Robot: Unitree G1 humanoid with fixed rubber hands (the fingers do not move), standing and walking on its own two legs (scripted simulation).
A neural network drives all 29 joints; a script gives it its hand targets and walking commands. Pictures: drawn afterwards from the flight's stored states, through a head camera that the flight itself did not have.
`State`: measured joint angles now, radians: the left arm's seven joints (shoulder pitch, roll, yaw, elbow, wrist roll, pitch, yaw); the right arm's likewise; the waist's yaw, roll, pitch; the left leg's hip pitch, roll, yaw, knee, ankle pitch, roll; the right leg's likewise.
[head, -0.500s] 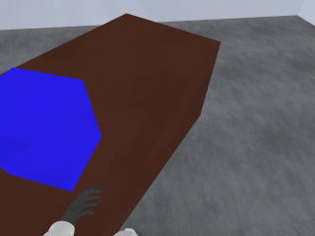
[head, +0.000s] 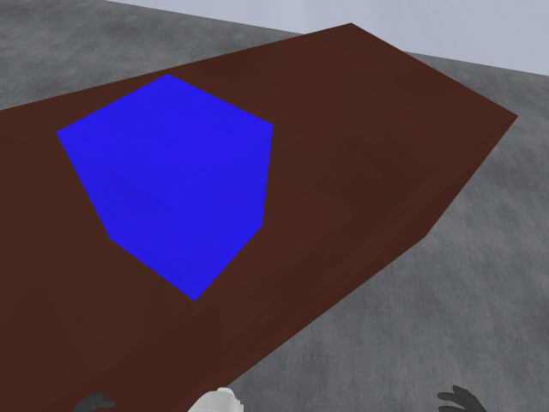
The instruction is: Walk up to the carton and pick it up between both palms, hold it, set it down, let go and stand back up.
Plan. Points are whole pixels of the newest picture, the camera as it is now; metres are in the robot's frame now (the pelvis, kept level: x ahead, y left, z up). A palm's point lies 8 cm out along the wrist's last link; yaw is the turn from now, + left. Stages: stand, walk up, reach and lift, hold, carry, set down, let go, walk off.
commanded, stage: walk up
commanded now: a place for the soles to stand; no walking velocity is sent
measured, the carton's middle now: (181, 189) +0.43 +0.19 +0.05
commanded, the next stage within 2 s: none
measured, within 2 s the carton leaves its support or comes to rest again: neither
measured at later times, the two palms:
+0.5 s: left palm out of the picture +0.05 +0.26 -0.05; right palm (488, 407) +0.18 -0.32 -0.08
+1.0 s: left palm out of the picture +0.06 +0.28 -0.09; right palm (452, 347) +0.26 -0.28 -0.08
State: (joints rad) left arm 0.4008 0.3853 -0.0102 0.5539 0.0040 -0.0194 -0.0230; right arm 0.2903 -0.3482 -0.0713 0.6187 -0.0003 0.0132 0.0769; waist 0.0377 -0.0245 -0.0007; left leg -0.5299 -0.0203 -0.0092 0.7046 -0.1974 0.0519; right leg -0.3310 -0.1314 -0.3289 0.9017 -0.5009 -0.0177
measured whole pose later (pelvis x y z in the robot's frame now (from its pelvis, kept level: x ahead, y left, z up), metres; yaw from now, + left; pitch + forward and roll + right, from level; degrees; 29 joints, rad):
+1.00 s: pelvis +0.08 -0.03 +0.00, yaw +20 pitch +2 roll +0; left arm 0.37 0.41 -0.01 0.59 0.00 0.01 -0.01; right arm 0.32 -0.36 -0.06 0.70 0.00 0.00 0.01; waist 0.00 -0.03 0.03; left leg -0.47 -0.07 -0.11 0.69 -0.24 0.03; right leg -0.41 -0.11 -0.14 0.91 -0.55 0.01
